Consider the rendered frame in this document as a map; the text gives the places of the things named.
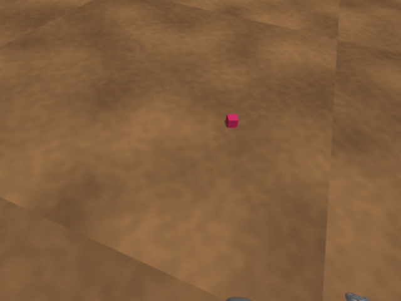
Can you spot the cube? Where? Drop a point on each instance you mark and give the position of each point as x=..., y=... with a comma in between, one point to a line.
x=231, y=120

